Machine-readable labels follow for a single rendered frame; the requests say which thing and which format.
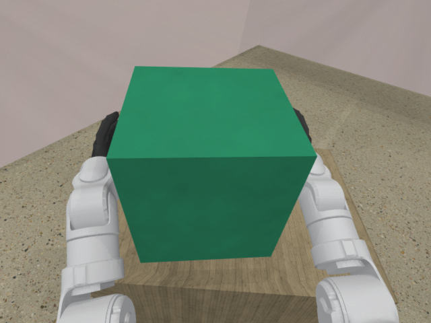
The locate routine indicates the right robot forearm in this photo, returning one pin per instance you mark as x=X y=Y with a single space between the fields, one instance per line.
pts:
x=335 y=241

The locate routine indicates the left robot hand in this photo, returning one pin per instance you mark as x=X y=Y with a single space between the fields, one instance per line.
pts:
x=104 y=135

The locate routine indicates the right robot hand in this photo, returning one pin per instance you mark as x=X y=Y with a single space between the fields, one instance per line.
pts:
x=303 y=123

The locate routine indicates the left robot forearm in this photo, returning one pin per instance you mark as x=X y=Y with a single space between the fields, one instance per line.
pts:
x=92 y=229

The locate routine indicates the left robot upper arm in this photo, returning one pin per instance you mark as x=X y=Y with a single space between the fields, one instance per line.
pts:
x=115 y=308

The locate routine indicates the right robot upper arm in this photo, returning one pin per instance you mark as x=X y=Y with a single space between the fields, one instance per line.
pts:
x=354 y=299

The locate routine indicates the pedestal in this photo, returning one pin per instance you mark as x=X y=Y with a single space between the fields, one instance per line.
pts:
x=280 y=288

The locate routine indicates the carton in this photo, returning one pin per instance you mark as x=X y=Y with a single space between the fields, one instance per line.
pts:
x=208 y=163

